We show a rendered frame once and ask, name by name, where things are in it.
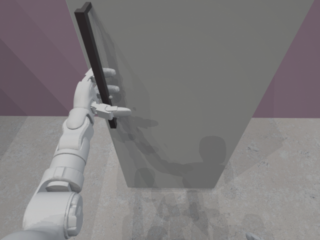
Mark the fridge door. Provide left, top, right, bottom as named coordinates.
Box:
left=66, top=0, right=314, bottom=189

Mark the handle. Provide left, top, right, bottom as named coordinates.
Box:
left=74, top=2, right=117, bottom=129

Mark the robot left forearm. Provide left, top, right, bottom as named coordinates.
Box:
left=22, top=107, right=95, bottom=230

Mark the robot left hand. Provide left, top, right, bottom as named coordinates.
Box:
left=73, top=68, right=132, bottom=120

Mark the left robot upper arm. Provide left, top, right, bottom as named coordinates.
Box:
left=1, top=191, right=83, bottom=240

